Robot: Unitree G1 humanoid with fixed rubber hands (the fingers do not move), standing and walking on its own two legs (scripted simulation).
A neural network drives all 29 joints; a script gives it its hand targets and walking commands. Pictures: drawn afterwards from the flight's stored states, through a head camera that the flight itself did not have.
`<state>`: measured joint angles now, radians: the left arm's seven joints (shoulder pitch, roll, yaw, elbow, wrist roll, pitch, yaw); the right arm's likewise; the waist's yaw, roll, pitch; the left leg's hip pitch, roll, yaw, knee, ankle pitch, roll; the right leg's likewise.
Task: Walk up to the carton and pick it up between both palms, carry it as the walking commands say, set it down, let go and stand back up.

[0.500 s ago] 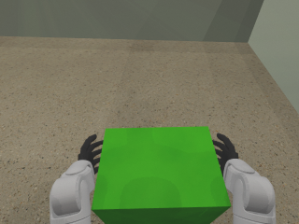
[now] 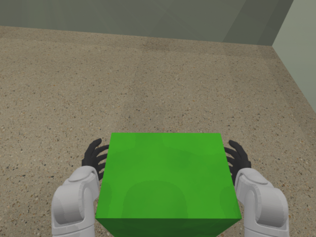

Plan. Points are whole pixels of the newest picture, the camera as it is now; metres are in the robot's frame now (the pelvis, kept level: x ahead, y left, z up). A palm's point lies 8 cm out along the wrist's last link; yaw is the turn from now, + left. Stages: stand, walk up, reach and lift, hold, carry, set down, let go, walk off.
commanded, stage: carry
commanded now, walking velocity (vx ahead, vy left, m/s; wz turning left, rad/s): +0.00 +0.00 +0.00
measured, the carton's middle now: (165, 191) +0.25 +0.01 +0.00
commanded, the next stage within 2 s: none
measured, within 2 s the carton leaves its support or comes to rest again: neither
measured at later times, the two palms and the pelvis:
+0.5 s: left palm (95, 165) +0.28 +0.16 +0.09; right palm (246, 172) +0.27 -0.17 +0.09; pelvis +0.01 +0.00 +0.00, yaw -1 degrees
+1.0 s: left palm (101, 206) +0.19 +0.14 +0.07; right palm (272, 223) +0.17 -0.20 +0.07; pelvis -0.07 -0.02 -0.02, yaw -4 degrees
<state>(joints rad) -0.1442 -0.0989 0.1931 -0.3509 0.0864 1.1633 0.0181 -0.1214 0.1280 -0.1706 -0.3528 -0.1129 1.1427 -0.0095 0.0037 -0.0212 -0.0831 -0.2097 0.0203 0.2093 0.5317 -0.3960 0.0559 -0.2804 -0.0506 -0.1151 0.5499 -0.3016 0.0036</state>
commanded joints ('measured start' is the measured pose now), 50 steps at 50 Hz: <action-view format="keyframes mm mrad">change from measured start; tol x16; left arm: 1 -456 -785 -770 -117 -367 4 -200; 50 -387 -765 -783 -110 -377 38 -212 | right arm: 1 -445 731 743 -119 344 19 178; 50 -347 744 749 -115 353 47 168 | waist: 1 -13 5 -303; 50 -13 21 -218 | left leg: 1 112 137 -86 85 826 -8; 5 41 85 -86 27 592 -51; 11 245 174 -123 20 1129 0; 18 46 74 -85 -65 509 -52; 23 242 186 -125 14 1130 -5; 29 50 115 -111 39 611 -39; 34 91 156 -139 37 776 -16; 40 21 139 -147 0 474 -12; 46 -1 206 -107 120 636 -19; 50 -84 215 -91 140 415 -12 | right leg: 1 137 -80 80 35 674 -51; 5 203 -103 88 78 882 -76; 11 -14 -4 -8 0 218 -11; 17 224 -105 82 44 912 -75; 23 -20 -16 8 23 226 -14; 29 165 -98 92 47 750 -63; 40 64 -82 108 17 392 -57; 50 -50 -97 178 146 519 -78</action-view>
